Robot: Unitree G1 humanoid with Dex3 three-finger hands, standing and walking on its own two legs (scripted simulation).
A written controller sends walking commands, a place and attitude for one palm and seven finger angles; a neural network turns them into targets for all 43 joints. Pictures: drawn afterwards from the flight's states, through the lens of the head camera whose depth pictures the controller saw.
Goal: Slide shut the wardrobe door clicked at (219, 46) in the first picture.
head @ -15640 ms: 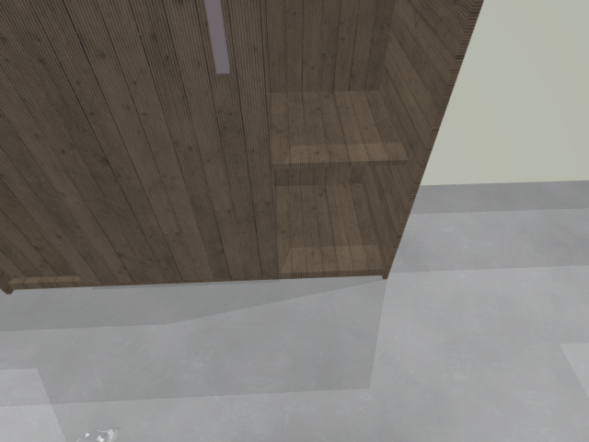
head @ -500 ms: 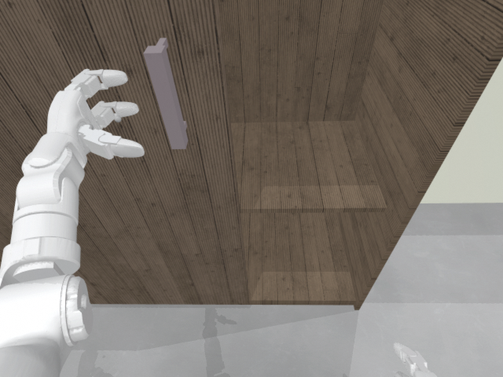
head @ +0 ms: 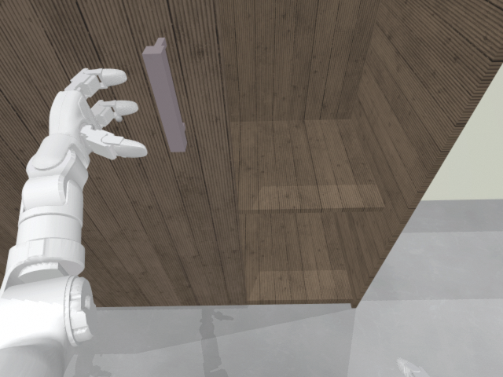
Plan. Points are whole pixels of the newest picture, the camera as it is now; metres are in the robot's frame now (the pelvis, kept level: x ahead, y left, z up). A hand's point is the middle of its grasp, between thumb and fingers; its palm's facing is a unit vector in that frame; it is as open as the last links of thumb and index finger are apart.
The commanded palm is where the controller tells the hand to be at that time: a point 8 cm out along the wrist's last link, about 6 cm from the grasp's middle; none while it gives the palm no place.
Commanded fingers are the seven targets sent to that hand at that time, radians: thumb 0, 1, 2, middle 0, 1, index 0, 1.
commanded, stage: move the hooked fingers beside the handle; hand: left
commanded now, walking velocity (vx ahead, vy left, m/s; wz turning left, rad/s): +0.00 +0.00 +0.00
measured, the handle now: (170, 97) +0.49 +0.14 +0.22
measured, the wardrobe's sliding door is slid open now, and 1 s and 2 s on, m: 0.42 0.42 0.42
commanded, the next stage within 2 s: feel for the door with the fingertips in 0.42 s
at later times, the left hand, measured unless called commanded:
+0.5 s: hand (117, 120) +0.42 +0.20 +0.22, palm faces +0.07 -1.00 -0.01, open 14.0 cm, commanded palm +0.40 +0.25 +0.22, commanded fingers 0.00 -0.50 0.30 -0.30 -1.20 -0.30 -1.20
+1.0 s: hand (144, 118) +0.43 +0.17 +0.22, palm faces +0.06 -1.00 +0.01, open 14.0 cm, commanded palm +0.41 +0.22 +0.22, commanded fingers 0.00 -0.50 0.30 -0.30 -1.20 -0.30 -1.20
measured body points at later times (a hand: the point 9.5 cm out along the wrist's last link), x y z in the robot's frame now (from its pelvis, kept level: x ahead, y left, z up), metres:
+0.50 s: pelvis +0.00 +0.00 +0.00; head +0.00 -0.02 +0.45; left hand +0.41 +0.26 +0.22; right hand +0.13 -0.25 -0.10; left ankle -0.03 +0.10 -0.74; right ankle +0.01 -0.12 -0.74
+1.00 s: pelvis -0.01 -0.01 +0.00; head -0.01 -0.02 +0.45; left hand +0.42 +0.22 +0.22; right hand +0.11 -0.26 -0.11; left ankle -0.03 +0.10 -0.74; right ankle +0.01 -0.12 -0.74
